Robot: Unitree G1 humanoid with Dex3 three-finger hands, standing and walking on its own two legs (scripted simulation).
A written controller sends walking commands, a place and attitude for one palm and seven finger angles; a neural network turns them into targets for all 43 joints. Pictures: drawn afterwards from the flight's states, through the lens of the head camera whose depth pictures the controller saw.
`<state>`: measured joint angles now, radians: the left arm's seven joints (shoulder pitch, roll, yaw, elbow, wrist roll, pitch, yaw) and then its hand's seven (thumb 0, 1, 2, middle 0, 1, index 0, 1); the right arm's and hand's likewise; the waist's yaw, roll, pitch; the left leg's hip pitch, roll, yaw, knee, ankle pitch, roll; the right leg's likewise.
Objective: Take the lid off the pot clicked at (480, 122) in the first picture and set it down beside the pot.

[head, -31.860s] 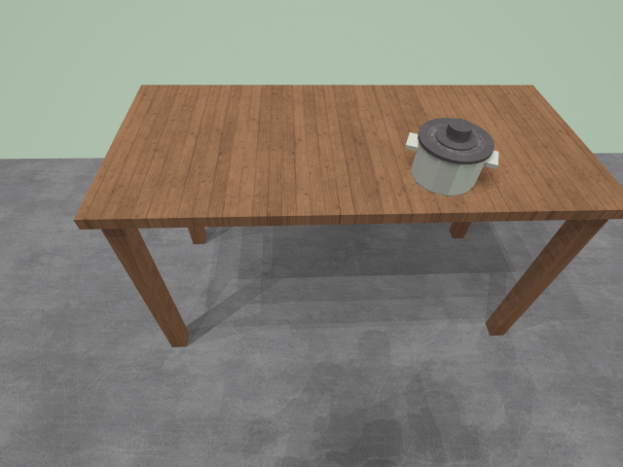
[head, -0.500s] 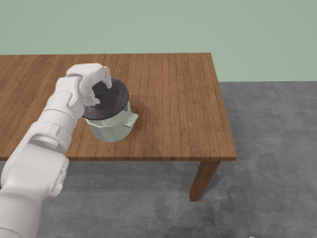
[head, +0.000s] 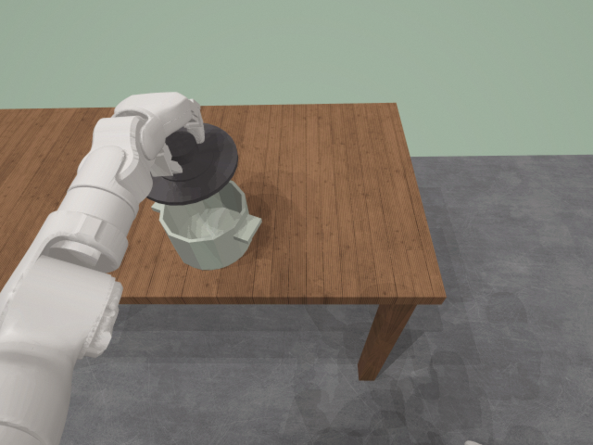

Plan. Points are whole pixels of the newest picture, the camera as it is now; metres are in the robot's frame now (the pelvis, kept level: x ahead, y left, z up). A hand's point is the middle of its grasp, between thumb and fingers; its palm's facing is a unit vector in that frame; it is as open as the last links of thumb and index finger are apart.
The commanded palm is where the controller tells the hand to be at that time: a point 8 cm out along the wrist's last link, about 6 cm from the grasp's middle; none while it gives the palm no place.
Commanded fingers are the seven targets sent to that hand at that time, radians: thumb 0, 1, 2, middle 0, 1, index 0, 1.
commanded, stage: lift the lid straight up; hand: left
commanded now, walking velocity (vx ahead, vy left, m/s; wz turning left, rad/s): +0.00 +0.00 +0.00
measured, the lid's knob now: (179, 148) +0.51 +0.15 +0.12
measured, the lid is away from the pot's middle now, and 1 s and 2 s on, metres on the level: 0.01 0.03 0.15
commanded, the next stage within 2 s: move the lid sideways beside the pot in 0.66 s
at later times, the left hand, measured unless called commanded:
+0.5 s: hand (155, 129) +0.47 +0.16 +0.18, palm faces -0.28 -0.02 -0.96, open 8.4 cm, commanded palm +0.47 +0.16 +0.25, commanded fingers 0.00 0.64 0.99 -0.89 -1.13 -0.69 -1.05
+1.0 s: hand (139, 124) +0.48 +0.18 +0.19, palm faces -0.27 -0.04 -0.96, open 8.4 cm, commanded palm +0.47 +0.19 +0.25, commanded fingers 0.00 0.64 0.99 -0.89 -1.13 -0.69 -1.05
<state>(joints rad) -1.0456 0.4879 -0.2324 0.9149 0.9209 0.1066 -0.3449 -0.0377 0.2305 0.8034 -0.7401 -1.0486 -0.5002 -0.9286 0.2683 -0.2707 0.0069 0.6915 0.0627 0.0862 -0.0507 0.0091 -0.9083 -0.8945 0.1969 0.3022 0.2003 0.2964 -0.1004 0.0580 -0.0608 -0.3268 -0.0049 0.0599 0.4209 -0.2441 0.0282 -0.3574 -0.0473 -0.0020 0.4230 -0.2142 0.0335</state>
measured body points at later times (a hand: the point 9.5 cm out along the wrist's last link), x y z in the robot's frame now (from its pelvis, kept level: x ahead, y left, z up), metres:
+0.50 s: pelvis -0.01 +0.00 +0.00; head +0.03 -0.02 +0.45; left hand +0.48 +0.16 +0.24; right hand +0.08 -0.26 -0.13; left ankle -0.03 +0.10 -0.74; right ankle -0.01 -0.14 -0.74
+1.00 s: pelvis -0.01 +0.00 +0.00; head +0.03 -0.02 +0.45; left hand +0.49 +0.18 +0.24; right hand +0.07 -0.26 -0.13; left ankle -0.03 +0.10 -0.74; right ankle -0.01 -0.14 -0.74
